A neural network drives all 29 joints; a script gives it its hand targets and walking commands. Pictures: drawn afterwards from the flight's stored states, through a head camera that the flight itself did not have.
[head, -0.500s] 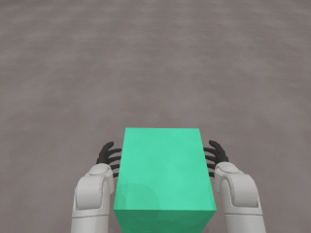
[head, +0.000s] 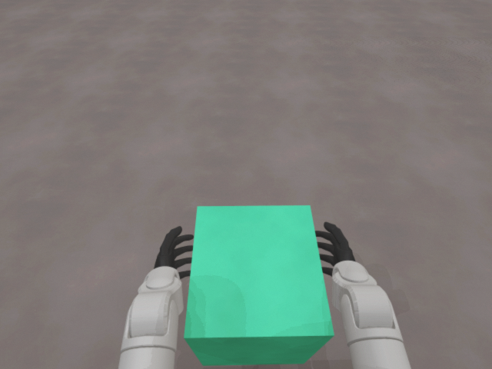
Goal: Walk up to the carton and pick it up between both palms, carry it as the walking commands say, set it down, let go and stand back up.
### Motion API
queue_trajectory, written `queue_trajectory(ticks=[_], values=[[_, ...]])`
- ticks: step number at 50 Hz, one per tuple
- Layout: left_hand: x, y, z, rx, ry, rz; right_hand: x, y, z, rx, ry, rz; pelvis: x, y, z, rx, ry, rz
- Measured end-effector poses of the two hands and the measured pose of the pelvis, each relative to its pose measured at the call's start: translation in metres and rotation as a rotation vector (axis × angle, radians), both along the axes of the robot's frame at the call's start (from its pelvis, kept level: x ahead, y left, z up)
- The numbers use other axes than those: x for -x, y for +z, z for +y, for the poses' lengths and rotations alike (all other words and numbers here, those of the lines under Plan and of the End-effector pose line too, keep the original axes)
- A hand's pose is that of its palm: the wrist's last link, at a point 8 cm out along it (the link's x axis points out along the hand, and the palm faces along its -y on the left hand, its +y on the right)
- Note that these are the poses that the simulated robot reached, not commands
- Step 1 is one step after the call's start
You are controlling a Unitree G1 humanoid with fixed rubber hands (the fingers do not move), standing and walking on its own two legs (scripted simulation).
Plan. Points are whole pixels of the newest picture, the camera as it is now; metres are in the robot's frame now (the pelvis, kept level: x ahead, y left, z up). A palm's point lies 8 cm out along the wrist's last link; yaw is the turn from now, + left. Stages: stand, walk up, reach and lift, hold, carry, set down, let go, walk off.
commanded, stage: carry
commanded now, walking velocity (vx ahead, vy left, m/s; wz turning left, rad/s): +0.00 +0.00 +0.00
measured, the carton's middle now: (253, 289) +0.28 +0.00 -0.06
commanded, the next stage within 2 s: hold in 1.82 s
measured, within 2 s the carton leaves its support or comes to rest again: neither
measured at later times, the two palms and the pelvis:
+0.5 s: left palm (154, 270) +0.28 +0.17 +0.03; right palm (327, 263) +0.28 -0.12 +0.03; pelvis +0.01 +0.02 +0.00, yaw +0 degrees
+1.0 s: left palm (157, 270) +0.28 +0.16 +0.02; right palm (329, 265) +0.28 -0.12 +0.02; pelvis +0.00 +0.02 +0.00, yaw +0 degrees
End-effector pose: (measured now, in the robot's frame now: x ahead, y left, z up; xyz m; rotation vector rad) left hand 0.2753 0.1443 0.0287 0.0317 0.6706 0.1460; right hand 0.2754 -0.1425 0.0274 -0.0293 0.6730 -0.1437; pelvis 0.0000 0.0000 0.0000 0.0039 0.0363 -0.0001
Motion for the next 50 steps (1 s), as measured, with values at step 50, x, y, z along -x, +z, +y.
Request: queue_trajectory(ticks=[50], values=[[-0.008, -0.006, 0.018, 0.002, -0.001, -0.005, -0.007, -0.005, 0.018, 0.024, 0.003, 0.003, -0.004, 0.000, 0.018, 0.010, -0.004, 0.001]])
